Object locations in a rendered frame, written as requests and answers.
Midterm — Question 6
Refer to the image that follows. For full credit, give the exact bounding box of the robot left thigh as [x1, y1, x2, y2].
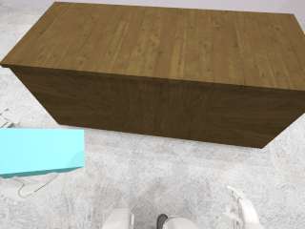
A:
[101, 209, 135, 229]

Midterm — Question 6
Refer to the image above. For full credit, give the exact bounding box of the sponge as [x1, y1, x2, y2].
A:
[0, 128, 85, 179]

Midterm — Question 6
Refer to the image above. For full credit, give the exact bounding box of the robot right hand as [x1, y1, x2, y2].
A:
[223, 185, 261, 229]

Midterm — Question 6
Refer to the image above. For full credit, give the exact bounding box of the robot left hand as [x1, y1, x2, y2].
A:
[0, 106, 59, 201]

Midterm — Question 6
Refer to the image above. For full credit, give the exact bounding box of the robot right foot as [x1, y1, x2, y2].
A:
[156, 214, 168, 229]

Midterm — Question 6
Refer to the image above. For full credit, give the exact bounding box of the table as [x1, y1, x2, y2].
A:
[0, 1, 305, 149]

